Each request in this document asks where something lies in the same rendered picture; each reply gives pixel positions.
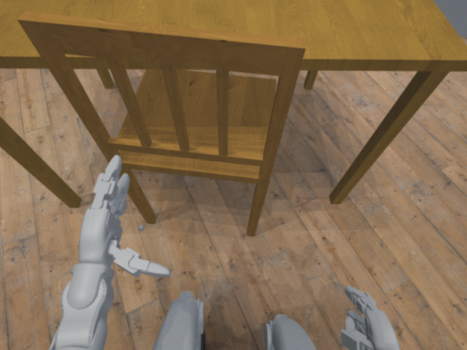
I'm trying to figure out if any left robot forearm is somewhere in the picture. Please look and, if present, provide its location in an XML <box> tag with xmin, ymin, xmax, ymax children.
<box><xmin>49</xmin><ymin>262</ymin><xmax>115</xmax><ymax>350</ymax></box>

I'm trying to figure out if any robot left thigh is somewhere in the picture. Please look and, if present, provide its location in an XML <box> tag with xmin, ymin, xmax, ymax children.
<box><xmin>153</xmin><ymin>297</ymin><xmax>204</xmax><ymax>350</ymax></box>

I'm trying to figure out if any robot right hand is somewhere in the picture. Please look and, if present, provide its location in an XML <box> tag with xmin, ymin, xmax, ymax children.
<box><xmin>341</xmin><ymin>286</ymin><xmax>400</xmax><ymax>350</ymax></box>

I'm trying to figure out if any robot thigh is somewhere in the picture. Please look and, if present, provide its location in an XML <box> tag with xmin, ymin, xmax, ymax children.
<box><xmin>264</xmin><ymin>318</ymin><xmax>316</xmax><ymax>350</ymax></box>
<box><xmin>153</xmin><ymin>297</ymin><xmax>204</xmax><ymax>350</ymax></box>

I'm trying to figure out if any chair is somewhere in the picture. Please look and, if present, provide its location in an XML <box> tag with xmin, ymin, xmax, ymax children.
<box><xmin>18</xmin><ymin>12</ymin><xmax>306</xmax><ymax>237</ymax></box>

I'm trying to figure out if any table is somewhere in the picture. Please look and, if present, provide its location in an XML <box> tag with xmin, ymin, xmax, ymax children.
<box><xmin>0</xmin><ymin>0</ymin><xmax>467</xmax><ymax>208</ymax></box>

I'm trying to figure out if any robot right thigh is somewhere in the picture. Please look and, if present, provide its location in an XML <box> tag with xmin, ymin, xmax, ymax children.
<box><xmin>264</xmin><ymin>318</ymin><xmax>316</xmax><ymax>350</ymax></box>

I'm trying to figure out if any robot left hand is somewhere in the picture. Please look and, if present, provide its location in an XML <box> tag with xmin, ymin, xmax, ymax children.
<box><xmin>79</xmin><ymin>155</ymin><xmax>171</xmax><ymax>277</ymax></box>

